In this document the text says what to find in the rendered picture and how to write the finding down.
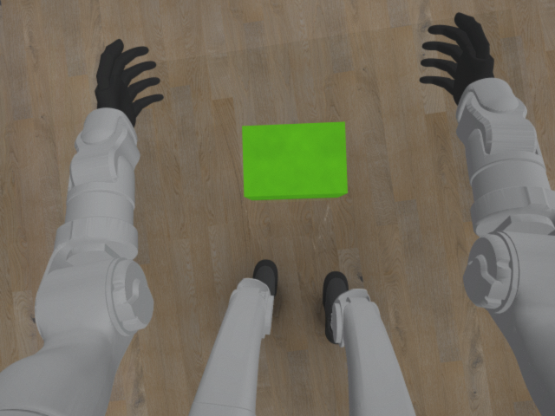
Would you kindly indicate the robot right thigh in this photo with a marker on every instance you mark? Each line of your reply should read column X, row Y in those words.
column 376, row 383

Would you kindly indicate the robot left forearm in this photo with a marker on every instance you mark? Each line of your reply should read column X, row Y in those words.
column 99, row 221

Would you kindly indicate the carton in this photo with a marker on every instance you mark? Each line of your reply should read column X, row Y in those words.
column 291, row 161

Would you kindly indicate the robot right forearm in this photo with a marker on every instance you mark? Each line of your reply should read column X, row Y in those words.
column 506, row 170

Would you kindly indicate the left robot hand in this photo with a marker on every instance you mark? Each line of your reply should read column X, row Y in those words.
column 112, row 89

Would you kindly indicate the right robot upper arm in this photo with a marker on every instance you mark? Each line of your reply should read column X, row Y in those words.
column 512, row 276

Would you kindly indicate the left robot shin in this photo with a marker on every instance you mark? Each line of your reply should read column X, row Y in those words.
column 250, row 282

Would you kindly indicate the left robot upper arm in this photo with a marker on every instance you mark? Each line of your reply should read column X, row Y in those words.
column 87, row 315

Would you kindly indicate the right robot hand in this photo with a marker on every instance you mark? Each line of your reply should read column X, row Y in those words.
column 472, row 55

